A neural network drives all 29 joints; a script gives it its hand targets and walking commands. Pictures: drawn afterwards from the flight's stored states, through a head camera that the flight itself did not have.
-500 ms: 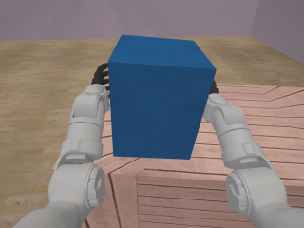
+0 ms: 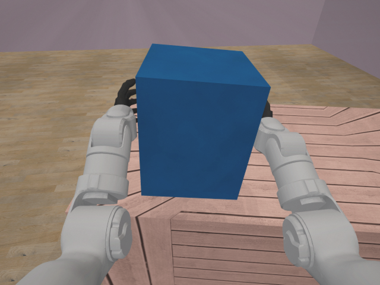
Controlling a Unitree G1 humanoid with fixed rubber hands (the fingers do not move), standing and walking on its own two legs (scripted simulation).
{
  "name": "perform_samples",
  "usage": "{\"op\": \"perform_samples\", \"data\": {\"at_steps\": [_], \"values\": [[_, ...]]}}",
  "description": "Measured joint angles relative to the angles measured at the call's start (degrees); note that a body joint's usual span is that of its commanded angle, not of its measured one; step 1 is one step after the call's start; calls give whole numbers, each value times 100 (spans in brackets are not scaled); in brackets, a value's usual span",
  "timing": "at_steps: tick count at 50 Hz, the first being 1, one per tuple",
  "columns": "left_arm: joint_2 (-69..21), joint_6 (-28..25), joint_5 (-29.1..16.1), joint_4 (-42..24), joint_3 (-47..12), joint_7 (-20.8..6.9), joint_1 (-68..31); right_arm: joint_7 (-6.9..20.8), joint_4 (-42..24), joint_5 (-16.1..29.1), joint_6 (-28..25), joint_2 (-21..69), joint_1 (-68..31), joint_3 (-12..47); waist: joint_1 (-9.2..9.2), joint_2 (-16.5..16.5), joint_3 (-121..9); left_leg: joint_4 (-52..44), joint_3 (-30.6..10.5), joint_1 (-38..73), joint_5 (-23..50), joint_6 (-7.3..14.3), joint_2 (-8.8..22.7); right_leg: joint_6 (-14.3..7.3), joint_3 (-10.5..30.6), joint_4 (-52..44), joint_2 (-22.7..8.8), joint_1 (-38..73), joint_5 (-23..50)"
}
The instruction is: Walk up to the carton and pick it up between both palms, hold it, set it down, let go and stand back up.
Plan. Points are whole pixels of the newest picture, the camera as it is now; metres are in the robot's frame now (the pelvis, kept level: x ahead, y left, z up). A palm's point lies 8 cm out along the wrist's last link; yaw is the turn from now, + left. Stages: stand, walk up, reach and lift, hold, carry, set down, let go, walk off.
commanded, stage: hold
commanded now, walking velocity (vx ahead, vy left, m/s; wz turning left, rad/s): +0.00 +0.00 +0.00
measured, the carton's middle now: (193, 120) +0.39 +0.02 +0.21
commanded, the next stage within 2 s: none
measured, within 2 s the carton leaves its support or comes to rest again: neither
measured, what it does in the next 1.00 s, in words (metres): stands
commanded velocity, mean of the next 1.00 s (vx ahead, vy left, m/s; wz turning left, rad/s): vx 0.00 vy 0.00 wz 0.00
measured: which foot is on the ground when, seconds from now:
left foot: down 0.00-1.00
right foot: down 0.00-1.00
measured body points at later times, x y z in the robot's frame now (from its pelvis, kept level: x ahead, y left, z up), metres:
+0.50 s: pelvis +0.00 +0.00 +0.00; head -0.07 +0.02 +0.44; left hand +0.40 +0.16 +0.23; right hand +0.40 -0.13 +0.20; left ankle +0.07 +0.10 -0.74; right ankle +0.04 -0.11 -0.74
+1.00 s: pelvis +0.00 +0.00 +0.00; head -0.07 +0.02 +0.44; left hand +0.40 +0.16 +0.23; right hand +0.40 -0.13 +0.20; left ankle +0.07 +0.10 -0.74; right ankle +0.04 -0.11 -0.74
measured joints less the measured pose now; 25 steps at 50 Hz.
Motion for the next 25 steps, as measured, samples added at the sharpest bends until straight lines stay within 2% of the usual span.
{"op": "perform_samples", "data": {"at_steps": [25], "values": [[-14, 20, 34, -25, 0, 0, 0, 11, 0, 1, 20, -9, 0, 4, 0, 5, 0, 0, -1, 0, 0, 0, 0, 0, 0, 0, 0, 0, 0]]}}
